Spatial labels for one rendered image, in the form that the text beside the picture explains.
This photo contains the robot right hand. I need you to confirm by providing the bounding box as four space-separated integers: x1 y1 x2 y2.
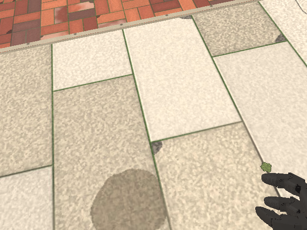
255 172 307 230

